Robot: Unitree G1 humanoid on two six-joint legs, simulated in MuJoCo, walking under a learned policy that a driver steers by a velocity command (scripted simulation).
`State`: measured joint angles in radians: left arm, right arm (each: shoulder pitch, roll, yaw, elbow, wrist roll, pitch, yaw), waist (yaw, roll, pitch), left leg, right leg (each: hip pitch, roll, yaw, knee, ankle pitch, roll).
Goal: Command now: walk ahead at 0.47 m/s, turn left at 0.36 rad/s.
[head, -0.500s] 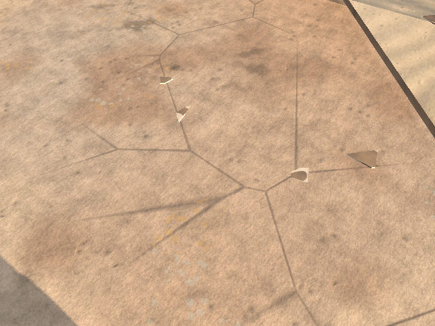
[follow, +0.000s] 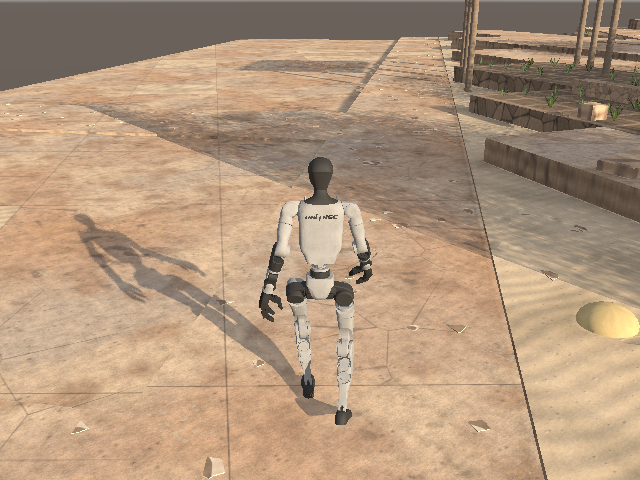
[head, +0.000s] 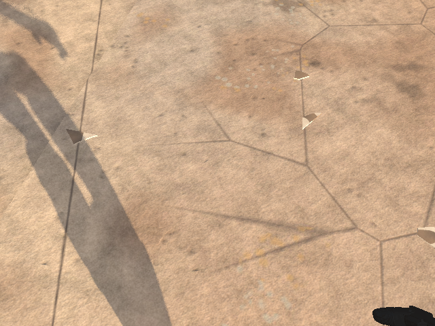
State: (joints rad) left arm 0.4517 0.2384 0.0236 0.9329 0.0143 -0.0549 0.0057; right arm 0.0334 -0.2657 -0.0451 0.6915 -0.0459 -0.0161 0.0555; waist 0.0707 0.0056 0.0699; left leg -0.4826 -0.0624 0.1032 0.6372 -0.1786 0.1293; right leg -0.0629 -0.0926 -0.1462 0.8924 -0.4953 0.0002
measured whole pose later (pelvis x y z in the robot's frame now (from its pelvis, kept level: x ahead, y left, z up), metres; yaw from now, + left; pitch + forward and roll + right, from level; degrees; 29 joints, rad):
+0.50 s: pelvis +0.29 +0.00 +0.01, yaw +4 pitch +1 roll +1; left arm 0.04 0.23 0.01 0.76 0.03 -0.05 -0.03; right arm 0.46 -0.25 -0.03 0.97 -0.02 -0.07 -0.01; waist -0.06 -0.01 0.05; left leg 0.16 -0.10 -0.01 0.26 -0.42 0.09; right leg -0.50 0.00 -0.08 0.53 -0.10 -0.10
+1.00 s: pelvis +0.56 +0.02 +0.02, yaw -4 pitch +1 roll -2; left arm 0.47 0.22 0.05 0.98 0.01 -0.07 0.00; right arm 0.01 -0.23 0.00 0.78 -0.02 -0.05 0.02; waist 0.09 0.03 0.04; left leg -0.52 0.04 0.00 0.56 -0.09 -0.01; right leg 0.02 0.08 0.06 0.30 -0.34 -0.06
